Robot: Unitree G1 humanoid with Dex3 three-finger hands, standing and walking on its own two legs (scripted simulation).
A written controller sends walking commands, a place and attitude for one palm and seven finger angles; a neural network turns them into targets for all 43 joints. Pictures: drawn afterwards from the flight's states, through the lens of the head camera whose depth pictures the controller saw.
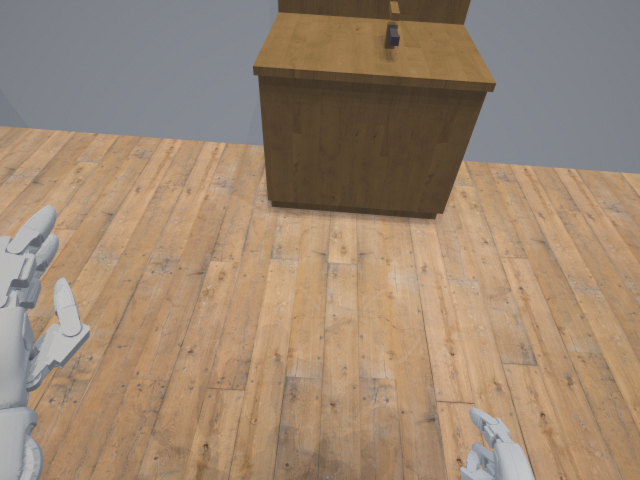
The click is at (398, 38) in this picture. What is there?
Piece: tap's lever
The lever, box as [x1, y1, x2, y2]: [390, 34, 399, 45]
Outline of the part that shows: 391,34 390,45 397,45 399,35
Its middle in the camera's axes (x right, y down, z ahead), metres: +0.25 -0.67 +1.31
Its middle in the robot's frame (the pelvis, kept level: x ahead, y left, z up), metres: +1.44 -0.17 +0.01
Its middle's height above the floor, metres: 0.78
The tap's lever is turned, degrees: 0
